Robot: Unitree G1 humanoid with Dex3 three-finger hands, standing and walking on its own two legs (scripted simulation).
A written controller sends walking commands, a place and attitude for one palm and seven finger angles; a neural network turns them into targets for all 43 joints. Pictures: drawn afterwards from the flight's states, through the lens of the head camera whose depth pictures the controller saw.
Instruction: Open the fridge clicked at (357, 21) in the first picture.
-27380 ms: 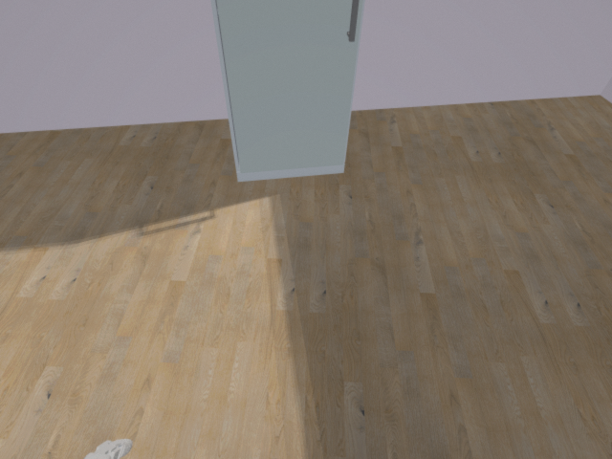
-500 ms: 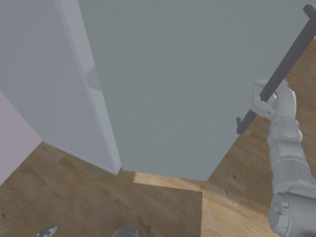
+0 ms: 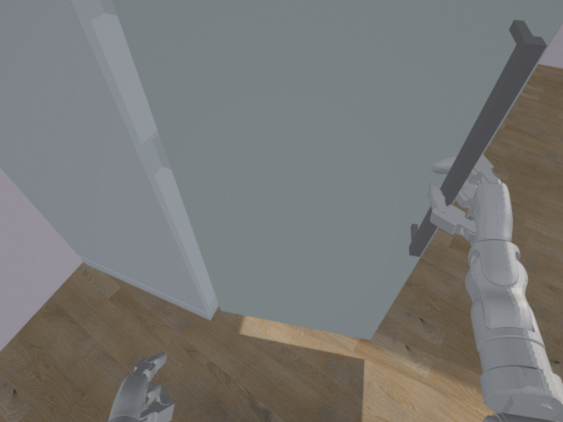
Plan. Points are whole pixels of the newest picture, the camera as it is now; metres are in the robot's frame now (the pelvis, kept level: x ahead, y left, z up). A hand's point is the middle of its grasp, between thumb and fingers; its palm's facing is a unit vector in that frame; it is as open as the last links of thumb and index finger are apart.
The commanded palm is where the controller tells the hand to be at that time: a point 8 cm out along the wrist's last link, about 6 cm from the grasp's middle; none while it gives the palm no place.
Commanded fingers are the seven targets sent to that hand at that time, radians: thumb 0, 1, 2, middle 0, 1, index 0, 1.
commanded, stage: stop walking and hold the door back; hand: right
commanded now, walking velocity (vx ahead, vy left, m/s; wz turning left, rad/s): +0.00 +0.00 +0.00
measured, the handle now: (453, 168) +0.45 -0.19 +0.14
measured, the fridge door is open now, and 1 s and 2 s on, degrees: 78 77 77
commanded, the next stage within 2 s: loosen the grip on the handle in 0.06 s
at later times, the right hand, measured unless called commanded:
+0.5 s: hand (438, 207) +0.40 -0.17 +0.10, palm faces +0.12 +0.96 -0.23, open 11.4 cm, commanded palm +0.37 -0.22 +0.11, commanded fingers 0.00 0.55 -0.20 0.34 1.27 0.34 1.27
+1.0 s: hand (478, 214) +0.41 -0.23 +0.09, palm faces +0.16 +0.97 -0.20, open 14.6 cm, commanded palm +0.37 -0.28 +0.10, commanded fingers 0.00 0.55 -0.20 0.25 1.15 0.25 1.15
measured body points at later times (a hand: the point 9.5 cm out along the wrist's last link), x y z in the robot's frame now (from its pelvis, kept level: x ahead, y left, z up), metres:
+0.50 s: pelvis -0.01 +0.02 -0.01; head +0.02 +0.02 +0.44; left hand +0.08 +0.30 -0.11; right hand +0.39 -0.23 +0.12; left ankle +0.03 +0.14 -0.73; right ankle +0.01 -0.11 -0.73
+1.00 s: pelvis +0.01 +0.01 -0.01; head +0.06 +0.01 +0.44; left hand +0.14 +0.27 -0.11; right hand +0.39 -0.29 +0.10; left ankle +0.04 +0.14 -0.73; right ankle +0.01 -0.11 -0.73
